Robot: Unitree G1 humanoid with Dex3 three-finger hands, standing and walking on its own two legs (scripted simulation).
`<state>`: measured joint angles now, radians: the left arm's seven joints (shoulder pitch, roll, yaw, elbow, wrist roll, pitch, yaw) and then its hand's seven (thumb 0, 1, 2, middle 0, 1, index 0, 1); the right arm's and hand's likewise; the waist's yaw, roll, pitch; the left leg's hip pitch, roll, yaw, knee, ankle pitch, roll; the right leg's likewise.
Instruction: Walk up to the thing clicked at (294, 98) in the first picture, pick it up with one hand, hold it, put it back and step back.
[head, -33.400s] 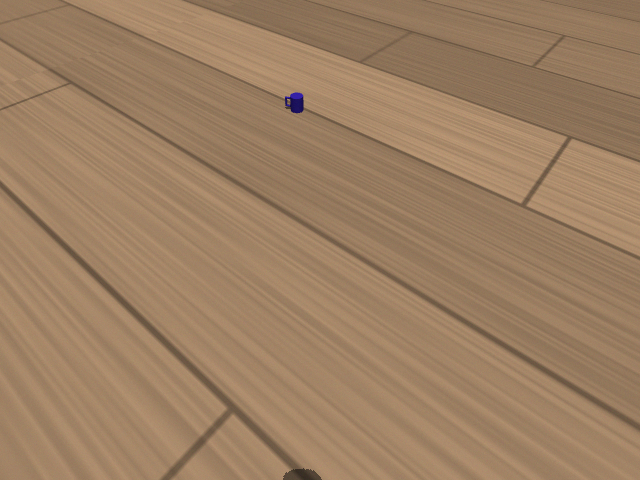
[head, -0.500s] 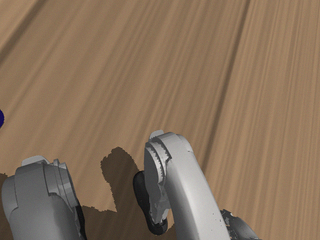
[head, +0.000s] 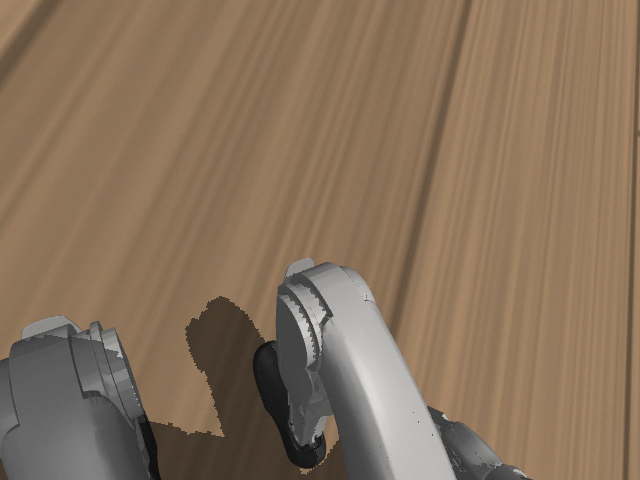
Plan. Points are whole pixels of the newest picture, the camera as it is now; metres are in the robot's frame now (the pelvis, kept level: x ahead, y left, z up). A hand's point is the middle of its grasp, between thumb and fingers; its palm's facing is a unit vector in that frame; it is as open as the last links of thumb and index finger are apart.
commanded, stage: open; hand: left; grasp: from above
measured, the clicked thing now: out of the picture +0.42 +0.35 -0.25
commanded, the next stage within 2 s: withdraw in 0.84 s
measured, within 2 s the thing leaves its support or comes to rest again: neither
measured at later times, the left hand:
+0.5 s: hand out of the picture +0.43 +0.34 -0.22, palm faces -0.41 -0.16 -0.90, open 13.4 cm
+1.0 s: hand out of the picture +0.42 +0.34 -0.22, palm faces -0.42 -0.18 -0.89, open 13.7 cm
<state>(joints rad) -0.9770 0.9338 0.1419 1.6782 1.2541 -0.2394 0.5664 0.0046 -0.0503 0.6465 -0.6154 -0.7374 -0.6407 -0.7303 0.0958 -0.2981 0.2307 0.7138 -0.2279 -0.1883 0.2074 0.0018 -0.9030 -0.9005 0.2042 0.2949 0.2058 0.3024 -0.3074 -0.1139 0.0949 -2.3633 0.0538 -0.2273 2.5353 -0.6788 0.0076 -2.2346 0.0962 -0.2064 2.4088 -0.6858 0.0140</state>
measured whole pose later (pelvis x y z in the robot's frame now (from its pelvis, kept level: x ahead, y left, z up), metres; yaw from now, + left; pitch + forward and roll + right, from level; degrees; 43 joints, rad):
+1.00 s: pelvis +0.00 +0.00 +0.00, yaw +0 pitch +27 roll -12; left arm -0.95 0.95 0.15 1.62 1.25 -0.25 0.55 0.00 -0.48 1.03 -0.09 -1.05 -0.10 -1.05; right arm 0.10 -0.32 0.25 0.70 -0.23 -0.19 0.22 0.00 -0.89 -0.90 0.20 0.30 0.21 0.30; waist -0.31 -0.13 0.11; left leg -2.36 0.05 -0.24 2.54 -0.68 0.00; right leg -2.22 0.10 -0.22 2.40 -0.68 0.01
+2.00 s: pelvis -0.02 +0.00 +0.03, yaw +5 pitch +31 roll -9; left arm -0.97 0.82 0.09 1.41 1.28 -0.25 0.40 0.00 -0.51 0.99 -0.09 -1.00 -0.10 -1.00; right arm 0.15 -0.27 0.13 0.72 -0.15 -0.04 0.11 0.00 -0.90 -0.90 0.20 0.29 0.20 0.30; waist -0.25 -0.05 0.00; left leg -2.34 0.02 -0.14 2.38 -0.59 0.01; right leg -2.22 0.05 -0.14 2.32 -0.65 0.01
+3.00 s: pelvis +0.04 +0.01 +0.34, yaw +14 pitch +20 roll -4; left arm 0.19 0.30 0.03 0.13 0.05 0.33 0.08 0.01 0.89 0.90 -0.21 -0.30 -0.21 -0.30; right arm 0.18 -0.20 0.06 0.55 0.04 -0.12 -0.09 0.01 -0.90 -0.90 0.21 0.29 0.21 0.30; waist -0.07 0.04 -0.19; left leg -1.19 0.01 -0.07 1.37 -0.54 0.00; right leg -1.10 0.03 -0.06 1.32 -0.58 -0.01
